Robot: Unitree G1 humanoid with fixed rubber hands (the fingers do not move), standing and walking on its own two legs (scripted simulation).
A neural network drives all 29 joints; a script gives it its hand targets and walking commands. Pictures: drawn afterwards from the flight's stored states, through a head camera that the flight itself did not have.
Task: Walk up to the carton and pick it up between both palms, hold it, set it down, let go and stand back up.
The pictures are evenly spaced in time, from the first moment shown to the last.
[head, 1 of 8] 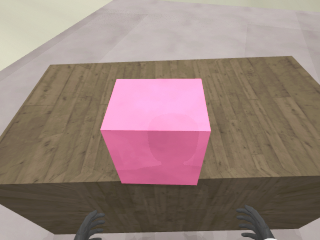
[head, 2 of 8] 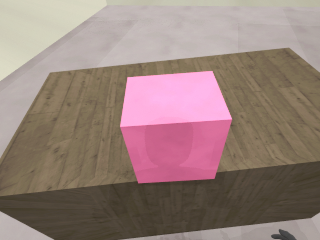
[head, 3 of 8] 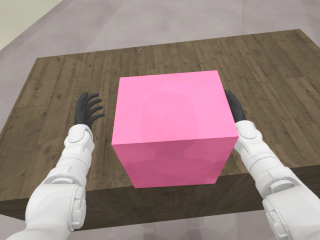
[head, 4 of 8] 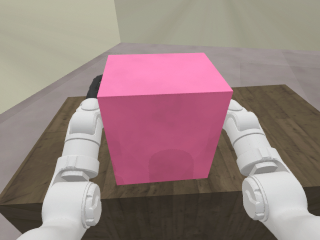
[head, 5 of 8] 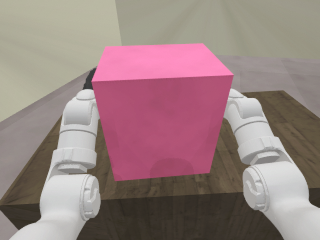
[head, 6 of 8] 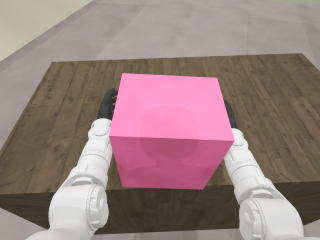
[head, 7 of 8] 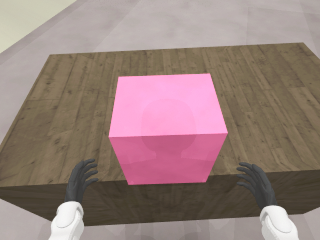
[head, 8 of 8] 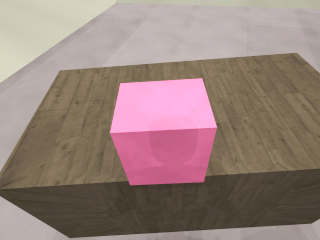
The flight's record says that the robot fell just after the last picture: no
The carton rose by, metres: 0.21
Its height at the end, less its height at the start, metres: +0.00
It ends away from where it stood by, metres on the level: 0.04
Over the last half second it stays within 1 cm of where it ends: yes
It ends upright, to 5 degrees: yes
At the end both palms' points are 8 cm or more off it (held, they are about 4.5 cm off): yes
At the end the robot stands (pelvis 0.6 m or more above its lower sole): yes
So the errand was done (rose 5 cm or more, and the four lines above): yes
